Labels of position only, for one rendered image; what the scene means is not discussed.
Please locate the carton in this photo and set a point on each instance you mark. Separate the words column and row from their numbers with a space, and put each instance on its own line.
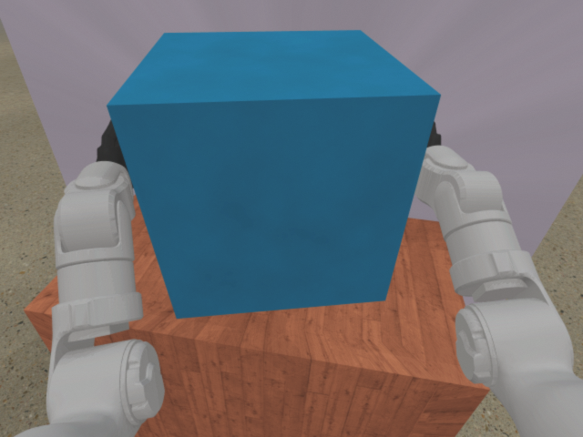
column 274, row 170

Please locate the robot left hand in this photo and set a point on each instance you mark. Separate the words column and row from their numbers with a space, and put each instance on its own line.
column 110, row 149

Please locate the right robot forearm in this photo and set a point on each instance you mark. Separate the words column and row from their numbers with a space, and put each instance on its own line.
column 488, row 263

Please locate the pedestal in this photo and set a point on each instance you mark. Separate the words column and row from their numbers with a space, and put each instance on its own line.
column 373, row 369

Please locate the left robot forearm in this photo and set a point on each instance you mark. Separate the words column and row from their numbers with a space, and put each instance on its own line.
column 94, row 253

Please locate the robot right upper arm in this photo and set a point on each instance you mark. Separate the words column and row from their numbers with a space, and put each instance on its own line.
column 519, row 350

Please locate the robot left upper arm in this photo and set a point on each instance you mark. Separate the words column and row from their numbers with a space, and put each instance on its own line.
column 107, row 390

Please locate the robot right hand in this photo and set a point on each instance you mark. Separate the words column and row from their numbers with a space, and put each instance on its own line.
column 434, row 139

